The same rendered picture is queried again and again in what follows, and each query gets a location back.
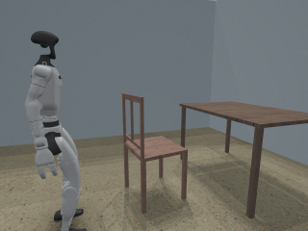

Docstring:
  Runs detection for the robot right upper arm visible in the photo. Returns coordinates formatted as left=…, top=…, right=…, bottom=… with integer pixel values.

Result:
left=25, top=64, right=53, bottom=111

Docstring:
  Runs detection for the robot right hand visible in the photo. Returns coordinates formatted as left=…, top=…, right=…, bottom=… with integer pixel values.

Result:
left=35, top=148, right=58, bottom=179

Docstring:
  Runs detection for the humanoid robot head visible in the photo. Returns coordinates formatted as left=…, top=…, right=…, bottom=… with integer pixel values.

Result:
left=31, top=31, right=59, bottom=67

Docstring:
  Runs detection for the left robot foot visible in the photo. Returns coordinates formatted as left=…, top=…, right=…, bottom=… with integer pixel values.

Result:
left=54, top=208, right=84, bottom=221

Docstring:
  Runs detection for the robot right forearm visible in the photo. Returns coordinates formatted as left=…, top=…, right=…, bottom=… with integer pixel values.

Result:
left=26, top=101, right=48, bottom=150

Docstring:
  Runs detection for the chair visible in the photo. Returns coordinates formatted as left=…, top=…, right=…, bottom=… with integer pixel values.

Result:
left=122, top=93, right=188, bottom=214

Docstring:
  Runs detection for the table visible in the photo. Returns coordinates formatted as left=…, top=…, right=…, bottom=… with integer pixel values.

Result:
left=179, top=101, right=308, bottom=219

